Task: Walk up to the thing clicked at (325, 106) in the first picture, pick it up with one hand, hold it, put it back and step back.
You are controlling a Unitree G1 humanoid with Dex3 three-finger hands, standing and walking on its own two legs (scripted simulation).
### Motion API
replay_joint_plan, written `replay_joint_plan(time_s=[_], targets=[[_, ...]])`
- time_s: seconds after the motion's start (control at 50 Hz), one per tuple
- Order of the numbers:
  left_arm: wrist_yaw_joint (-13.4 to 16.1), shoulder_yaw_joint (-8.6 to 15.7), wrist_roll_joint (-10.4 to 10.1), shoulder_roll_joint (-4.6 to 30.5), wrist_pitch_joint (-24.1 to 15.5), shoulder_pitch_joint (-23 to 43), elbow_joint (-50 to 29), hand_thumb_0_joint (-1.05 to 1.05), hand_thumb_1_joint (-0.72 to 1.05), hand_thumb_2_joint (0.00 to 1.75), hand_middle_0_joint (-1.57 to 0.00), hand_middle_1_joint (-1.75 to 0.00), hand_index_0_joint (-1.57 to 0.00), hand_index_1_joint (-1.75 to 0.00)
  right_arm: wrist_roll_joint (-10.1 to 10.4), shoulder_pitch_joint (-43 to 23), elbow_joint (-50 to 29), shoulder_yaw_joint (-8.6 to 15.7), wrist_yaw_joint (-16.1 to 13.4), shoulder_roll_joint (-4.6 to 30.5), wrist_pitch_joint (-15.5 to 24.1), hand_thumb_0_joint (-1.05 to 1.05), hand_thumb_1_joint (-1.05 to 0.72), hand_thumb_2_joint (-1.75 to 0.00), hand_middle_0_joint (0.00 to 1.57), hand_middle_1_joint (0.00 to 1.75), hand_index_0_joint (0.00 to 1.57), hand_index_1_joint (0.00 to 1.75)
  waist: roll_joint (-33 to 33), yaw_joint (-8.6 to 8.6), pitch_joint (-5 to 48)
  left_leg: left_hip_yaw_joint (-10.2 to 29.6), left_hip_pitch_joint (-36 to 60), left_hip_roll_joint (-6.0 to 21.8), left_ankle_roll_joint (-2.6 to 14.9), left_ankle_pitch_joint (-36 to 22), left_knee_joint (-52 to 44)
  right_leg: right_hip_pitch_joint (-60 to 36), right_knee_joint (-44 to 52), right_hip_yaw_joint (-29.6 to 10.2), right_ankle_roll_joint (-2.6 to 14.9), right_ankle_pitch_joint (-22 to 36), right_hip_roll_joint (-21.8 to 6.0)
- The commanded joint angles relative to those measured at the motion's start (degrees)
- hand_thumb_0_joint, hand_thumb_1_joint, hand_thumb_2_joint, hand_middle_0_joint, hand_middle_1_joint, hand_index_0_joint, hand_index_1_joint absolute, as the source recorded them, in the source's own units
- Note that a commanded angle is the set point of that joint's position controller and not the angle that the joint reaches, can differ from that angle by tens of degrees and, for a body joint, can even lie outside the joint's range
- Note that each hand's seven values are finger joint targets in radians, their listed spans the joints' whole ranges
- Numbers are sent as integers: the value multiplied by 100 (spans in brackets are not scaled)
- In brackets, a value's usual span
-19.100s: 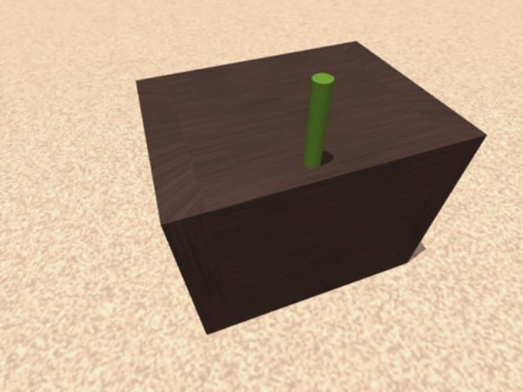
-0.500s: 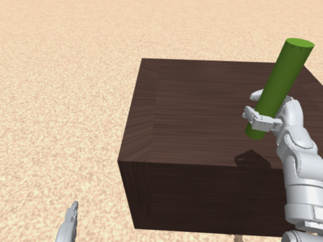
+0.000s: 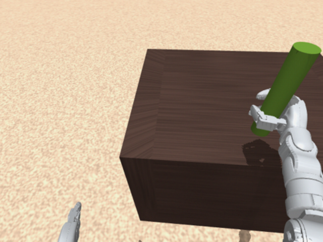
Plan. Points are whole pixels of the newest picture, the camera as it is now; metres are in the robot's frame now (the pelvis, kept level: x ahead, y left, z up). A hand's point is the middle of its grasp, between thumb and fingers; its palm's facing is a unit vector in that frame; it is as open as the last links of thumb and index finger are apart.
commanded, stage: crouch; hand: right
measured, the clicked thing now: (278, 96) +0.41 -0.22 +0.18
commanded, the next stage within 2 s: lower in 0.16 s
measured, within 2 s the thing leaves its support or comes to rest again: rests again in 1.44 s
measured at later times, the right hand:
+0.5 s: hand (258, 122) +0.42 -0.21 +0.08, palm faces +0.18 +0.98 +0.02, open 6.1 cm
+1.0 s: hand (253, 128) +0.44 -0.22 +0.04, palm faces +0.19 +0.98 +0.02, open 6.1 cm
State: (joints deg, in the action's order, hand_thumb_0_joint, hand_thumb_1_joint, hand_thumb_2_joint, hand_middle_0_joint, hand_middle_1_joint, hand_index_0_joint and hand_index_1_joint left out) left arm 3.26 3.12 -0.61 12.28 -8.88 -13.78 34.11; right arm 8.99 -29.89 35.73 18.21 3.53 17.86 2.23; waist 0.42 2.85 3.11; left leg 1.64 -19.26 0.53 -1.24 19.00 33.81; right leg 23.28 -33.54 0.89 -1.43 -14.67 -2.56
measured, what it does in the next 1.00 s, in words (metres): stands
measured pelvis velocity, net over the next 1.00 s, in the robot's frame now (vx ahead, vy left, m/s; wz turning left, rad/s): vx -0.01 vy -0.01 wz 0.01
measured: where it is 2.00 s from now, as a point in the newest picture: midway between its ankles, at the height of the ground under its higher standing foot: outside the picture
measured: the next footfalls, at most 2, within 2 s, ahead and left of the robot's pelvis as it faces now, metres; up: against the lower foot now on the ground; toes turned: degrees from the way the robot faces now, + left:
none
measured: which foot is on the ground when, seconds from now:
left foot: down 0.00-1.00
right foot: down 0.00-1.00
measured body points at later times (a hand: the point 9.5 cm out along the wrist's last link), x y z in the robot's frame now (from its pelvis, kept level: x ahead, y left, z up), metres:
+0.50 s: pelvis -0.01 +0.00 -0.01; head +0.03 -0.01 +0.44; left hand +0.14 +0.26 -0.08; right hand +0.41 -0.26 +0.08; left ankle -0.02 +0.13 -0.73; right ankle +0.02 -0.14 -0.73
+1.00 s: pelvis -0.01 -0.01 -0.03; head +0.05 -0.03 +0.41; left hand +0.13 +0.26 -0.08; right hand +0.42 -0.27 +0.04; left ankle -0.02 +0.13 -0.73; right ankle +0.02 -0.14 -0.73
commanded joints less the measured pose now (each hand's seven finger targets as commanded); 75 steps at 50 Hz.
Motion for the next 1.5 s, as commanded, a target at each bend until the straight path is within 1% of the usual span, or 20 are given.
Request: replay_joint_plan(time_s=[0.0, 0.18, 0.22, 0.26, 0.32, 0.48, 0.54, 0.58, 0.62, 0.7, 0.74, 0.8, 0.86, 0.9, 1.1, 1.14, 1.38, 1.4, 1.42, 1.48], targets=[[33, 203, -37, 692, -246, 584, -1066, 0, -56, 6, -5, -5, -5, -5, 62, -2537, -1077, 191, 43, 1276, 645, 0, -59, -130, 138, 141, 139, 141, 203, 12, 1862, -249, 48, -137, 46, -1794, -406, -1276, 168, 67, 201, 1309, 134], [90, 502, -28, 992, -82, 183, -1016, 0, -55, 5, -5, -5, -5, -5, 70, -2629, -599, 295, 103, 1418, 926, 0, -59, -131, 140, 143, 141, 143, 78, 105, 1955, -253, -105, -155, 31, -2011, -240, -1230, 3, 57, 224, 1530, 107], [50, 209, -32, 724, -107, 275, -1193, 0, -56, 6, -5, -5, -5, -5, 54, -2785, -597, 203, 123, 1328, 997, 0, -58, -130, 139, 142, 139, 142, 254, 77, 1892, -273, -228, -177, 65, -1804, -237, -1212, 14, 41, 181, 1423, 74], [62, 340, -31, 800, -68, 213, -1057, 0, -56, 6, -6, -5, -5, -6, 35, -2771, -479, 300, 115, 1503, 1073, 0, -59, -129, 139, 141, 140, 141, 214, 51, 1851, -251, -219, -165, 64, -1749, -224, -1060, -17, 53, 191, 1319, 90], [35, 353, -10, 818, -65, 112, -1086, 0, -56, 6, -6, -5, -5, -6, 22, -2416, 206, 180, 167, 1149, 1087, 0, -56, -128, 136, 139, 137, 139, 26, 187, 1646, -247, -466, -185, 54, -1663, -141, -833, -89, 53, 215, 1165, 77], [17, 229, 43, 825, -97, 308, -1728, 0, -56, 6, -5, -5, -5, -6, -9, -3164, -125, 471, 267, 1767, 1678, 0, -58, -128, 138, 140, 139, 140, 188, 225, 2381, -164, -533, -160, 34, -1739, 193, -705, -521, 54, 236, 1178, 92], [-7, 237, 71, 724, -53, -21, -1473, 0, -56, 6, -6, -5, -5, -6, -8, -2920, 388, 349, 290, 1483, 1781, 0, -59, -130, 139, 142, 140, 142, 256, 322, 1992, -131, -920, -161, 58, -1398, 270, -314, -596, 42, 249, 792, 116], [36, 385, 82, 979, -105, 366, -1941, 0, -57, 7, -6, -5, -4, -7, -58, -3286, -64, 614, 220, 2018, 1936, 0, -59, -130, 140, 142, 140, 142, 450, 243, 2533, -115, -834, -157, 78, -1267, 330, -467, -627, 7, 218, 699, 92], [1, 253, 120, 793, -63, -44, -1665, 0, -56, 6, -5, -5, -5, -6, -95, -3031, 550, 413, 199, 1626, 1940, 0, -61, -130, 140, 142, 140, 142, 426, 319, 2117, -154, -1128, -195, 100, -1071, 397, -219, -661, -9, 207, 508, 90], [17, 276, 140, 894, -122, 242, -2213, 0, -56, 6, -5, -5, -5, -6, -116, -3284, 378, 516, 147, 1811, 2119, 0, -61, -132, 141, 144, 142, 144, 350, 352, 2581, -138, -1080, -199, 76, -1045, 484, -276, -812, -21, 217, 487, 81], [-12, 227, 157, 794, -86, -160, -1952, 0, -56, 6, -5, -5, -5, -6, -114, -2961, 822, 373, 162, 1456, 2106, 0, -61, -130, 140, 142, 141, 142, 256, 380, 2252, -170, -1274, -227, 92, -1011, 560, -52, -853, -44, 214, 452, 82], [2, 479, 172, 1112, -96, -26, -2326, 0, -56, 6, -5, -5, -5, -6, -164, -3065, 746, 609, 137, 1852, 2189, 0, -60, -132, 140, 143, 141, 143, 353, 388, 2648, -227, -1325, -244, 105, -1127, 702, -193, -928, -101, 190, 695, 46], [-58, 210, 190, 809, -64, -270, -2354, 0, -56, 6, -5, -5, -5, -6, -159, -2969, 926, 465, 174, 1543, 2226, 0, -60, -131, 141, 143, 141, 143, 301, 390, 2340, -236, -1401, -249, 106, -1089, 756, 62, -1004, -88, 194, 632, 55], [-70, 310, 188, 872, -46, -246, -2388, 0, -56, 6, -5, -5, -5, -6, -154, -2966, 816, 659, 153, 1765, 2294, 0, -61, -131, 141, 143, 142, 144, 384, 333, 2493, -211, -1347, -237, 99, -1213, 841, 122, -1104, -74, 202, 761, 70], [-129, 543, 206, 1036, 34, -527, -2745, 0, -57, 7, -5, -5, -4, -6, -253, -2951, 810, 578, 149, 1637, 2371, 0, -63, -132, 143, 144, 143, 144, 401, 463, 2601, -216, -1567, -248, 94, -1322, 1078, 280, -1381, -103, 219, 817, 55], [-143, 372, 212, 862, 28, -424, -2858, 0, -57, 7, -6, -5, -4, -7, -267, -3127, 633, 482, 167, 1563, 2397, 0, -63, -133, 142, 145, 143, 145, 621, 460, 2650, -243, -1727, -261, 127, -1163, 1111, 156, -1362, -122, 179, 777, 31], [-205, 509, 254, 965, 139, -602, -3105, 0, -57, 7, -5, -5, -4, -6, -311, -2977, 545, 644, 128, 1651, 2463, 0, -63, -135, 145, 148, 145, 148, 603, 432, 2896, -255, -1854, -264, 112, -1385, 1387, 269, -1670, -148, 195, 1107, 18], [-203, 615, 258, 1036, 156, -700, -3114, 0, -57, 7, -5, -5, -4, -6, -316, -2841, 823, 625, 127, 1527, 2441, 0, -62, -135, 144, 148, 145, 148, 396, 553, 2852, -271, -1890, -277, 92, -1411, 1399, 327, -1714, -165, 216, 1092, 11], [-218, 487, 258, 942, 178, -688, -3047, 0, -57, 7, -5, -5, -4, -6, -309, -2899, 699, 660, 117, 1575, 2462, 0, -61, -135, 145, 148, 145, 148, 483, 450, 2743, -276, -1889, -273, 110, -1389, 1440, 437, -1701, -164, 197, 1081, 18], [-240, 487, 252, 925, 191, -515, -3398, 0, -57, 6, -5, -5, -4, -6, -342, -3003, 696, 625, 125, 1489, 2522, 0, -61, -134, 144, 147, 144, 147, 530, 498, 2898, -273, -1998, -281, 139, -1249, 1497, 421, -1716, -171, 185, 981, 21]])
